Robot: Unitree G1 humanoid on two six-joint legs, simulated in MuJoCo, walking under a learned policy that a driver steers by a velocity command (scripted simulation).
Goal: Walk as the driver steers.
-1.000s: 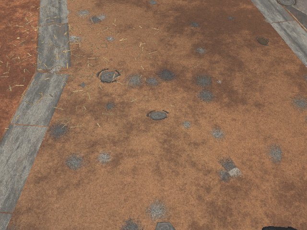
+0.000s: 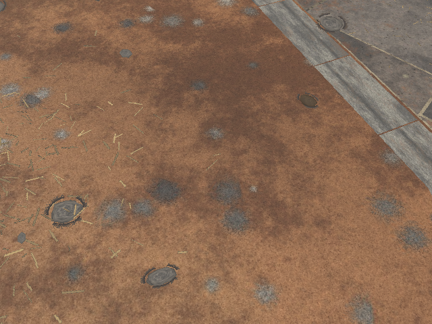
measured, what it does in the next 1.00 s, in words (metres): steps on the spot, turning left: left foot, then right foot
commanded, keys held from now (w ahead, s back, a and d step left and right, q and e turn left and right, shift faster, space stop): q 0.52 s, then no key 0.48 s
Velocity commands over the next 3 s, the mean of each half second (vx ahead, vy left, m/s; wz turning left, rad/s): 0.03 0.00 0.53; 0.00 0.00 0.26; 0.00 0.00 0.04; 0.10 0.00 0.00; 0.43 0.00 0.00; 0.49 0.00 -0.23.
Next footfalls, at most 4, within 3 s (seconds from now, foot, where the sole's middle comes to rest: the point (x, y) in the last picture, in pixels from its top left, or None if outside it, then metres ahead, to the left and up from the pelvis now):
0.10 left None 0.09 0.13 -0.78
0.58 right None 0.16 -0.09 -0.78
0.92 left None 0.03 0.14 -0.78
2.44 left None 0.40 0.29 -0.78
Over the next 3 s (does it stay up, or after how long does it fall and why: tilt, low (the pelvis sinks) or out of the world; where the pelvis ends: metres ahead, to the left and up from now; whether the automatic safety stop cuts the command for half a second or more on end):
stays up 0.59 0.23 -0.03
